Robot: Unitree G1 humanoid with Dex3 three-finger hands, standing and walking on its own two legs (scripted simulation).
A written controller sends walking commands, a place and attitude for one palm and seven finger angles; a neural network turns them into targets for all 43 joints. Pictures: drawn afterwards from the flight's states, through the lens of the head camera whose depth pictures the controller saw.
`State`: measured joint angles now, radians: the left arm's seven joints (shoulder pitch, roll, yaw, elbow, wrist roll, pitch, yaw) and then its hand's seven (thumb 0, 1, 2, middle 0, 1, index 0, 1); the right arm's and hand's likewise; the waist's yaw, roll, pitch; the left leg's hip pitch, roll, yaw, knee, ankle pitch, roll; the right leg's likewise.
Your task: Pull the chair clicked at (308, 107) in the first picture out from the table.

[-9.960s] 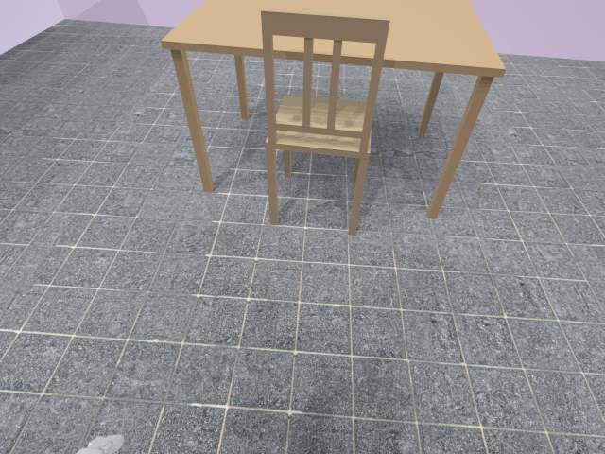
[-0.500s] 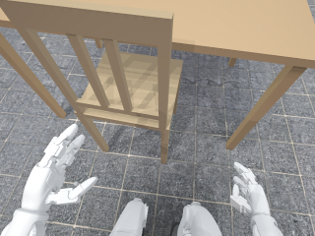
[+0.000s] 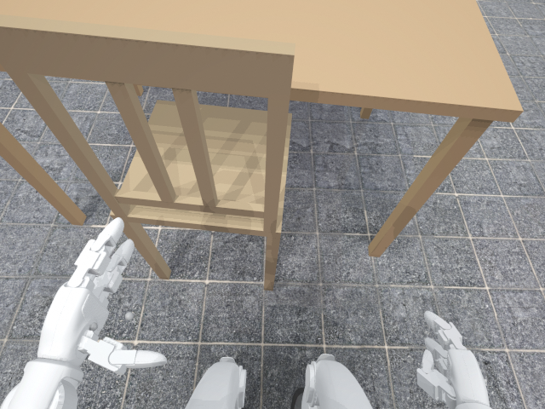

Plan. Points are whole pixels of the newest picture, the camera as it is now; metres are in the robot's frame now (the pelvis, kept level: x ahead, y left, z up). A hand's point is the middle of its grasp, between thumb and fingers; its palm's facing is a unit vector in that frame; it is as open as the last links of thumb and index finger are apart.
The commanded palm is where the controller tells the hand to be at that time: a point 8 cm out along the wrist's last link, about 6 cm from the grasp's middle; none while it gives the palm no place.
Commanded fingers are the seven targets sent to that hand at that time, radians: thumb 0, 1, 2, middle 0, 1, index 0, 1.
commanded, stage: raise the hand toward the chair's back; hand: left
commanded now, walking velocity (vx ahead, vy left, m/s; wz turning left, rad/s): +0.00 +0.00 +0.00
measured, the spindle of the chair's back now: (148, 151) +0.50 +0.24 +0.02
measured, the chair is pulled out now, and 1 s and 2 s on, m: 0.00 0.00 0.00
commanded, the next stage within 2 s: aim the fingers beside a spindle in 0.94 s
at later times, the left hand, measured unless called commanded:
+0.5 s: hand (98, 290) +0.25 +0.23 +0.06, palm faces -0.05 -1.00 -0.06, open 16.9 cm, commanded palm +0.23 +0.28 +0.07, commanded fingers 0.00 -0.50 0.30 -0.06 -0.08 -0.06 -0.08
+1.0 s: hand (124, 296) +0.25 +0.19 +0.06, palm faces -0.04 -1.00 -0.07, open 16.9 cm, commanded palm +0.22 +0.25 +0.07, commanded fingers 0.00 -0.50 0.30 -0.06 -0.08 -0.06 -0.08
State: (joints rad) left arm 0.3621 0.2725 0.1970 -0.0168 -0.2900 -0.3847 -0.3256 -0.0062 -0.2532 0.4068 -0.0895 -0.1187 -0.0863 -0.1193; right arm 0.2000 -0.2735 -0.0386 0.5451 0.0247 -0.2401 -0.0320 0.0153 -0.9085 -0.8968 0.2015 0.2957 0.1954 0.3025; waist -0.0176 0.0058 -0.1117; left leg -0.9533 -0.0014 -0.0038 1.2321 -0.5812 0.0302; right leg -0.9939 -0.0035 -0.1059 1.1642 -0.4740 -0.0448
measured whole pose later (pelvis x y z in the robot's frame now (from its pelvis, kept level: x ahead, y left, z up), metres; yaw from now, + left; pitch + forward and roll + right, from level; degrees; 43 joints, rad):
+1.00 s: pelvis +0.00 -0.01 +0.01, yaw +1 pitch +16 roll -2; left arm 0.28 0.30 0.23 0.03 -0.31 -0.33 -0.34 -0.02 -0.50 0.30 -0.07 -0.08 -0.06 -0.08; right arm 0.20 -0.25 0.02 0.55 0.02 -0.23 -0.03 0.01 -0.91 -0.90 0.20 0.30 0.20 0.30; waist -0.01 0.02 -0.12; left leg -0.89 0.01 -0.03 1.18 -0.56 0.01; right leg -0.93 0.01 -0.12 1.11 -0.46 -0.06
